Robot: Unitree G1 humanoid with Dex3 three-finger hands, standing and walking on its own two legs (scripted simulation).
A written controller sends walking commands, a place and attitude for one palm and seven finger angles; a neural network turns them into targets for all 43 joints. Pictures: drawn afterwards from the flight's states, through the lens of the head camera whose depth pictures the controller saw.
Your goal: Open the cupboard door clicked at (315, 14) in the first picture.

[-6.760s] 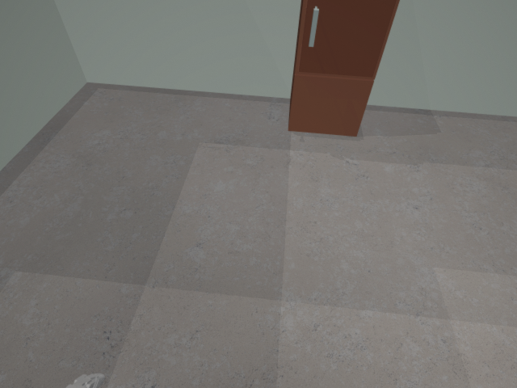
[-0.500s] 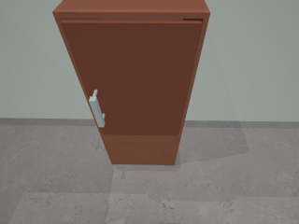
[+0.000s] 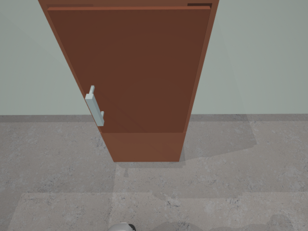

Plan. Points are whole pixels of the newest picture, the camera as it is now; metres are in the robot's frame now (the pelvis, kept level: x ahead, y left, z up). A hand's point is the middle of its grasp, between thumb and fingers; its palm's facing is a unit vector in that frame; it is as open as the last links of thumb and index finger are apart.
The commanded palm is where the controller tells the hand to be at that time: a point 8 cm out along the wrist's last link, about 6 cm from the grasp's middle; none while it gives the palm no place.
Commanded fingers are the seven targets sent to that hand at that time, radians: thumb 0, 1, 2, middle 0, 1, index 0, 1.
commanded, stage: come to a stop and stand still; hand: left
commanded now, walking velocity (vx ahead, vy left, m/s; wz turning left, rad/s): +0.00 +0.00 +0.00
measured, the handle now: (96, 106) +0.53 +0.27 -0.09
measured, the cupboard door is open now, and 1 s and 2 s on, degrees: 0 0 0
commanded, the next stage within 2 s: look again from close up in 0.80 s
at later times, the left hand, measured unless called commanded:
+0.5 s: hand out of the picture -0.01 +0.15 -0.17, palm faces +0.09 -0.98 -0.18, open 7.2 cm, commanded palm none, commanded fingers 0.00 0.90 0.90 -0.20 -0.30 -0.20 -0.30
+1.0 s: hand out of the picture -0.07 +0.14 -0.17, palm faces +0.06 -0.98 -0.17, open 7.3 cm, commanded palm none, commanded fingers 0.00 0.90 0.90 -0.20 -0.30 -0.20 -0.30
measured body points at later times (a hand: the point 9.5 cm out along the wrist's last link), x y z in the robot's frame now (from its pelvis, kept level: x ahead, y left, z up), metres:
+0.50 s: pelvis -0.04 -0.03 +0.01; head -0.03 -0.02 +0.46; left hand -0.01 +0.20 -0.15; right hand -0.02 -0.26 -0.15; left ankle -0.09 +0.09 -0.73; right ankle -0.01 -0.13 -0.73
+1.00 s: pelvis -0.05 -0.02 +0.01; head -0.03 -0.03 +0.46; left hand -0.07 +0.19 -0.15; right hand -0.05 -0.23 -0.16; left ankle -0.08 +0.09 -0.73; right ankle -0.01 -0.13 -0.73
